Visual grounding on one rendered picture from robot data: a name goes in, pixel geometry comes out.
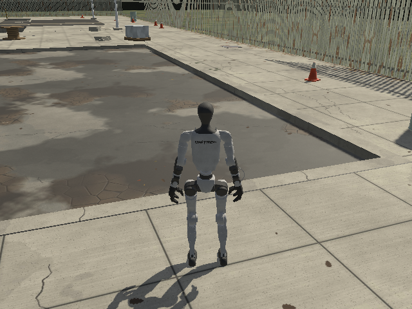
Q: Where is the right robot thigh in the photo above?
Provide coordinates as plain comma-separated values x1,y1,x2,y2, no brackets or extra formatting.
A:
215,180,228,225

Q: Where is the robot left upper arm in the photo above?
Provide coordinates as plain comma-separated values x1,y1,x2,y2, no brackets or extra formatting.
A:
176,131,192,166

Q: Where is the robot right hand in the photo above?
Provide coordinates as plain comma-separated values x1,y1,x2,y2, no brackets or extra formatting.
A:
228,185,243,202

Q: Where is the right robot shin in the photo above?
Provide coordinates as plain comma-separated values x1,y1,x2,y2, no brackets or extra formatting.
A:
218,213,227,257

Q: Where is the right robot forearm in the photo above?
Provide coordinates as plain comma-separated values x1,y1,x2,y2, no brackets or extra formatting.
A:
229,157,241,187

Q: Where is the robot left hand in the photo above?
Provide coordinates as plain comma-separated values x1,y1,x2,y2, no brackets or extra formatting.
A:
169,186,183,203

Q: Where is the robot right upper arm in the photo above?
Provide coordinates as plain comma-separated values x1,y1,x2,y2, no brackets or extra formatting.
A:
219,130,236,166

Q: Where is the left robot forearm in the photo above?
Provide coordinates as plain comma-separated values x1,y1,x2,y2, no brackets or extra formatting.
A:
171,157,183,188

